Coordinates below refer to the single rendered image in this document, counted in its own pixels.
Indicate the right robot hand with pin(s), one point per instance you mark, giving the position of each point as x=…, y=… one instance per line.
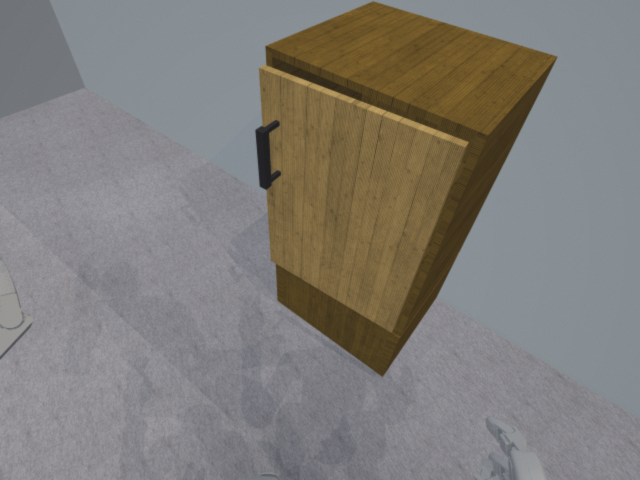
x=521, y=465

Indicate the cupboard door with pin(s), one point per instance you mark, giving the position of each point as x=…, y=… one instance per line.
x=360, y=192

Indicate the left robot hand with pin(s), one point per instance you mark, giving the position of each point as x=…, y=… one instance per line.
x=13, y=322

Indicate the handle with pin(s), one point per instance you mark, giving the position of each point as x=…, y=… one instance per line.
x=263, y=154

